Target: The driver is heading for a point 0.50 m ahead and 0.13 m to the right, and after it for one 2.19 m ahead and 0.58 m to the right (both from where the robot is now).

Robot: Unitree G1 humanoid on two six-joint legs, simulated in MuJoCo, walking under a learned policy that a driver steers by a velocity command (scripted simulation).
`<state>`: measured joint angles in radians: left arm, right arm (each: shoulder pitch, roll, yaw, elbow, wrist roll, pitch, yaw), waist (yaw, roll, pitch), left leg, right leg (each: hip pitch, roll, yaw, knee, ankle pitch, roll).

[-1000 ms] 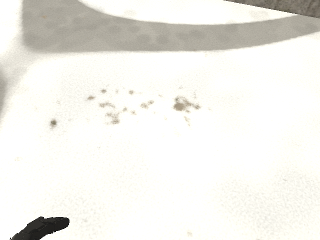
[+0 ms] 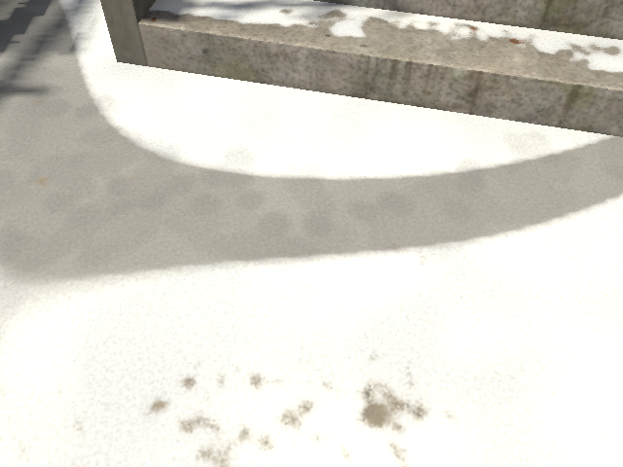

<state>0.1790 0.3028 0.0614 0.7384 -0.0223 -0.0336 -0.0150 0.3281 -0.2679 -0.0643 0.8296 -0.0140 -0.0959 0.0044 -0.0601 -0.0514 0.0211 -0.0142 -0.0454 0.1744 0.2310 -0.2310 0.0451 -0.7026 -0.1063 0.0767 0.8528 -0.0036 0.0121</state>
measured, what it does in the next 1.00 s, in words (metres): walks ahead, turning right: right foot, then left foot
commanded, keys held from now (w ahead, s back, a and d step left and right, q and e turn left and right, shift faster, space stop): w+e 0.48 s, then e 0.10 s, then no key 0.42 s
